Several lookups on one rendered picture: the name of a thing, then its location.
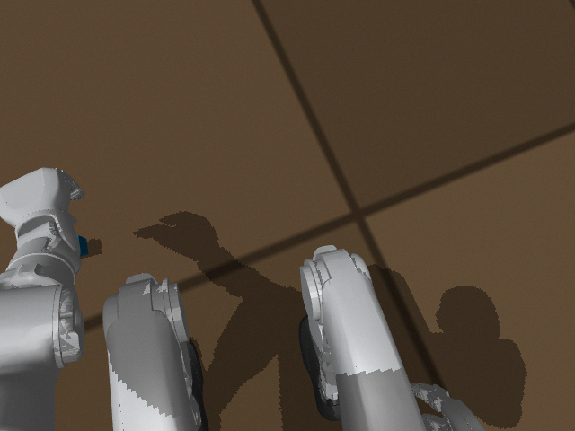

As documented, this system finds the left robot foot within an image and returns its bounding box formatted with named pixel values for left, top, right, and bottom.
left=186, top=339, right=209, bottom=431

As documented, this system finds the right robot hand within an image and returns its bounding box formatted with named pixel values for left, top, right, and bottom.
left=411, top=383, right=486, bottom=431

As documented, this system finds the right robot foot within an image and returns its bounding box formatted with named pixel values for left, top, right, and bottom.
left=298, top=314, right=341, bottom=421

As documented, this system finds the left robot hand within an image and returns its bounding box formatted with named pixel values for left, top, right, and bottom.
left=0, top=167, right=85, bottom=228

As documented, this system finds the small box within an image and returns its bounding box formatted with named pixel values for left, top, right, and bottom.
left=77, top=235, right=88, bottom=256

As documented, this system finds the left robot arm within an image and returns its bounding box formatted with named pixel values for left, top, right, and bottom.
left=0, top=210, right=85, bottom=431

